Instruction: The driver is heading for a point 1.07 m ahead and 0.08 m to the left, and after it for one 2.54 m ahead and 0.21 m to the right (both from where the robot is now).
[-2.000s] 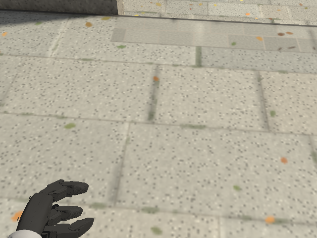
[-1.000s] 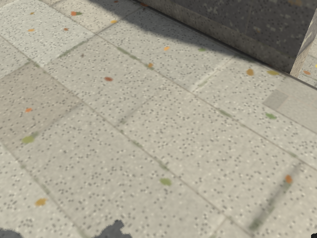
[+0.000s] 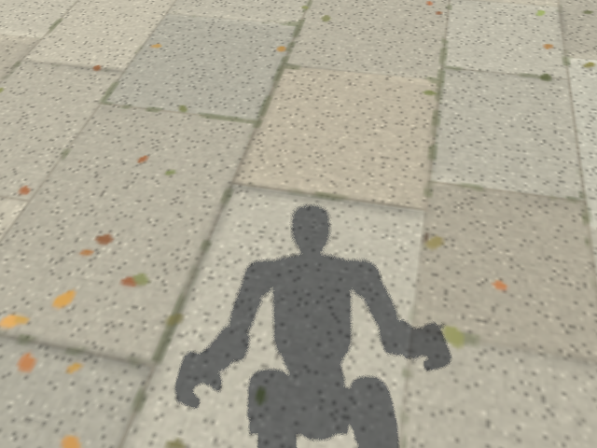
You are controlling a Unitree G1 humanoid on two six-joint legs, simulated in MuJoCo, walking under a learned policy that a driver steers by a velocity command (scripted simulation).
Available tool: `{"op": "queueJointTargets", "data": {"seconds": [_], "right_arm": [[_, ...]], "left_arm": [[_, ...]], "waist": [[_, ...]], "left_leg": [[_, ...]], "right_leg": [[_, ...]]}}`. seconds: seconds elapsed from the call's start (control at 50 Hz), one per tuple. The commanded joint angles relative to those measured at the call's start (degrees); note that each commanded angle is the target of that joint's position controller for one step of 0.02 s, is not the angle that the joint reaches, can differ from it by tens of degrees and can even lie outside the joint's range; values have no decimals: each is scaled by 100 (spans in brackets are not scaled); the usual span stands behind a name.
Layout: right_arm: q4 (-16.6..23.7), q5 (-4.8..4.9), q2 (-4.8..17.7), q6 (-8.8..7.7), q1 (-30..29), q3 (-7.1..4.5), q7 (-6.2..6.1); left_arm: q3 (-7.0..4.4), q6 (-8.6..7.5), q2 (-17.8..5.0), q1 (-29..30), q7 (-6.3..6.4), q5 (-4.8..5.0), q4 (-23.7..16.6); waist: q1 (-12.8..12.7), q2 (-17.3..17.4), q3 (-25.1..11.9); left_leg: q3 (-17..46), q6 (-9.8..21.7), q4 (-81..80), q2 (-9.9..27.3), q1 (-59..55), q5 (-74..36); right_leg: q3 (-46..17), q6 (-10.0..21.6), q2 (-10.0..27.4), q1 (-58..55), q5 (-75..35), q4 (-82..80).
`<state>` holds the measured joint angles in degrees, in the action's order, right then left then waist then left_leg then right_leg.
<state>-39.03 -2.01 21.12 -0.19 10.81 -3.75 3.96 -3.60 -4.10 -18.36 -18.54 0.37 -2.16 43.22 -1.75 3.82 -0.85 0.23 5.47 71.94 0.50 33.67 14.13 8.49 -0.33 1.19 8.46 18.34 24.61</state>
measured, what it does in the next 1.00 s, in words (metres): walks ahead: left foot, then right foot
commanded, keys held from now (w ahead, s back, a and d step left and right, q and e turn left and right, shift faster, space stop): w+q+shift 0.34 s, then w+shift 0.12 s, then w+e+shift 0.44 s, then e+shift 0.10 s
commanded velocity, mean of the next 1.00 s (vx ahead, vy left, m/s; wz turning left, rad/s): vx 0.96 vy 0.00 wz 0.24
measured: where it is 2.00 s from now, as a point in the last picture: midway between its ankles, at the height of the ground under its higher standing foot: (258, 185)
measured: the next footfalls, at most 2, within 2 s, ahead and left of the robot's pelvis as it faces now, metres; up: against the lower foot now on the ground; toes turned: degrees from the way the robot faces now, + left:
left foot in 0.26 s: +0.40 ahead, +0.08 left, +0.00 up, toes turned +19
right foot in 0.70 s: +0.88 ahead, +0.13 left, +0.00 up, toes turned +21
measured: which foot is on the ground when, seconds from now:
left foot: up 0.00-0.24, down 0.26-0.68, up 0.70-1.00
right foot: down 0.00-0.26, up 0.28-0.68, down 0.70-1.00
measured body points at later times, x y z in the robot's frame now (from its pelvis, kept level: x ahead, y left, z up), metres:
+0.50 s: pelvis +0.44 +0.08 -0.01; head +0.48 +0.07 +0.44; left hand +0.53 +0.37 -0.08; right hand +0.56 -0.19 -0.14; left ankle +0.36 +0.06 -0.74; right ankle +0.63 -0.05 -0.67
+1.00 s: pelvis +0.93 +0.20 +0.00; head +0.97 +0.20 +0.45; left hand +0.79 +0.45 -0.12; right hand +1.24 +0.06 -0.05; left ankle +1.10 +0.41 -0.68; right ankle +0.84 +0.12 -0.74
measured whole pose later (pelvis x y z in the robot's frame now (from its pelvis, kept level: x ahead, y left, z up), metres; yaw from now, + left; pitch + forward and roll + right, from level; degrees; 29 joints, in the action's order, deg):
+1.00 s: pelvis +0.93 +0.20 +0.00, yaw +10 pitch +2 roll +0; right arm -33.8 -3.2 14.5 -4.9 -2.0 3.2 1.8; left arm -3.5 -2.9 -16.0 -31.2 -1.2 0.5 51.3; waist -6.2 0.9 2.4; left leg 5.2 -1.6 40.5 4.4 41.1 0.1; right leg -9.3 7.7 -9.3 1.1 17.5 18.4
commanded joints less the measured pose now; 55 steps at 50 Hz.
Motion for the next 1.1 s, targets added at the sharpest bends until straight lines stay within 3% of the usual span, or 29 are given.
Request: {"op": "queueJointTargets", "data": {"seconds": [0.02,0.12,0.16,0.22,0.24,0.26,0.28,0.3,0.32,0.36,0.42,0.52,0.56,0.6,0.64,0.68,0.7,0.72,0.74,0.78,0.8,0.86,0.92,0.96,1.02,1.04,1.06,1.08,1.1], "right_arm": [[631,-18,-109,35,-582,125,142],[972,-10,-141,31,-1718,270,286],[895,36,-196,8,-1771,304,288],[378,50,267,-20,-65,109,105],[-41,70,564,-51,1242,-64,-11],[-360,113,795,-49,1803,-246,-176],[-279,184,1271,28,1288,-366,-292],[-4,1,1617,101,1147,-426,-273],[-29,37,1349,100,1255,-429,-311],[-197,37,898,-64,877,-311,-392],[-265,119,445,-374,657,-88,-442],[-594,196,336,-644,1158,-60,-309],[-748,232,460,-725,1414,-65,-291],[-868,156,651,-725,1509,-84,-337],[-932,4,884,-655,1501,-134,-447],[-832,-218,956,-473,943,-168,-553],[-719,-223,836,-454,564,-131,-578],[-412,-7,-163,-565,1134,109,-409],[-265,-42,67,-728,956,185,-391],[-87,-82,311,-811,230,252,-370],[12,-166,232,-765,-52,277,-362],[270,-303,5,-472,-52,410,-299],[742,-173,-84,-460,-1129,540,-216],[848,-98,-349,-511,-1428,631,-192],[868,-20,-274,-529,-1489,590,-293],[1142,239,-19,-740,-1727,362,-398],[1137,349,257,-789,-1557,234,-485],[983,310,408,-822,-895,125,-559],[656,180,547,-790,468,52,-605]], "left_arm": [[11,-202,-190,-416,-59,67,38],[8,-314,-374,-537,-14,21,319],[-16,-296,-601,-796,39,29,395],[-163,-62,-1216,-522,154,33,290],[-177,30,-1256,-197,134,16,145],[-158,71,-1046,-134,52,-35,121],[49,24,-241,-137,-48,-126,-159],[33,-93,-493,-198,-37,43,-833],[50,-228,-709,318,-32,10,-902],[120,-235,-598,404,-11,-49,-793],[203,96,-329,9,-66,-244,-641],[407,53,54,1614,-272,16,-1096],[379,36,-19,1878,-301,145,-1104],[304,23,-213,1861,-293,122,-1032],[176,22,-493,1381,-267,120,-866],[-33,94,-849,-746,-180,187,-191],[-192,159,-1148,-1919,-98,162,123],[-335,186,-1699,-1760,-87,7,243],[-278,217,-1237,-1146,-164,114,106],[-220,176,-771,-593,-190,154,71],[-161,155,-606,-578,-172,154,152],[-118,16,-616,-648,-129,198,305],[-176,-53,-738,-626,-112,205,249],[-226,-11,-764,-788,-124,279,337],[-278,87,-795,-1256,-101,331,486],[-198,77,-425,-1297,59,653,358],[-215,86,-644,-993,109,600,308],[-281,120,-841,-530,139,527,145],[-225,145,-628,-141,148,391,-134]], "waist": [[23,-916,565],[78,-600,1149],[92,-631,923],[1182,-1121,-147],[1725,-1135,-699],[1737,-548,-844],[1026,775,-470],[775,711,-1605],[902,-273,-1171],[298,-993,101],[-236,-921,331],[407,-574,820],[605,-435,770],[557,-346,580],[198,83,71],[-948,254,-799],[-1586,-47,-1111],[-641,-2244,-1280],[-528,-1687,-1537],[-239,-148,-406],[-83,126,43],[350,-257,470],[184,-329,968],[-20,-428,773],[-318,-687,164],[-261,-583,-96],[46,-708,-273],[524,-923,-583],[1082,-1091,-1533]], "left_leg": [[347,-13,174,467,1670,-589],[-687,162,-1812,258,997,-1231],[-1292,406,-2427,-218,109,-1190],[-1164,727,-2706,-709,-1800,-534],[-808,916,-2977,-773,-3258,-324],[-200,1052,-3460,-594,-4629,-160],[1491,1240,-3357,369,-4930,-555],[4092,2262,-4654,1175,-6131,426],[4488,2040,-5519,1282,-5603,1070],[3667,1720,-5840,970,-3764,260],[2485,1542,-5904,465,-2119,-737],[1095,911,-6617,-142,-1595,-2355],[990,701,-6992,168,-2285,-2944],[614,501,-6683,363,-3439,-4600],[304,267,-5733,623,-4185,-6807],[-67,84,-3154,704,-3902,-7661],[-281,7,-780,343,-2718,-6325],[-122,-446,1875,-826,289,187],[575,-302,2028,-804,1059,818],[734,-241,1080,-46,937,5],[653,-270,657,107,694,43],[493,-568,-308,344,474,406],[3,-824,-2092,313,115,-570],[-293,-801,-3248,-38,-670,-1726],[-278,-644,-4000,-542,-1418,-2295],[426,-665,-4744,-671,-2082,-2233],[399,-690,-4940,-634,-2392,-2352],[414,-641,-5165,-459,-3114,-2841],[867,-369,-4603,318,-4658,-3298]], "right_leg": [[-978,305,1493,-747,-973,-1472],[559,110,1091,-435,-3043,-1919],[887,-35,1014,-721,-6053,-1476],[762,42,1421,-1090,-8577,847],[595,184,1473,-502,-8154,2406],[545,156,953,772,-4389,4393],[408,34,14,2560,940,6538],[-833,-84,-222,3967,967,7292],[-1263,-55,101,4224,446,6791],[-1237,-98,487,3725,215,5770],[-1152,-310,838,2768,493,4666],[-433,35,697,2073,-2312,1766],[-307,337,517,1838,-3107,1167],[-131,571,175,1920,-2738,818],[-7,727,-344,1464,-1856,880],[-66,919,-657,-321,-1178,963],[-657,1204,-259,-1605,-442,1066],[-3894,2268,1188,-3258,618,633],[-5936,2409,1488,-3200,1003,-763],[-4764,2092,1272,-1617,724,-1020],[-4172,1855,925,-797,267,-1101],[-3500,1883,448,398,-250,-1384],[-2997,1771,96,1352,-1696,-1738],[-2491,1281,-229,1396,-3899,-1249],[-2555,672,-391,655,-4985,-429],[-3157,465,-395,644,-3809,-118],[-3229,369,-337,425,-3910,156],[-3132,182,-510,465,-3954,1012],[-2919,-57,-699,932,-3051,2614]]}}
